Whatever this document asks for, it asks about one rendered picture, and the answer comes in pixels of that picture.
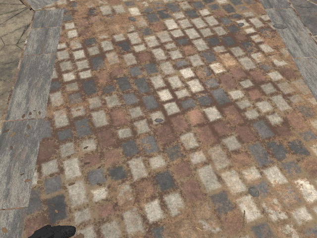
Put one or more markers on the left robot hand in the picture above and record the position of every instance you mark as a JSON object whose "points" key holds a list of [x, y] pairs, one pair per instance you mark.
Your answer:
{"points": [[59, 231]]}

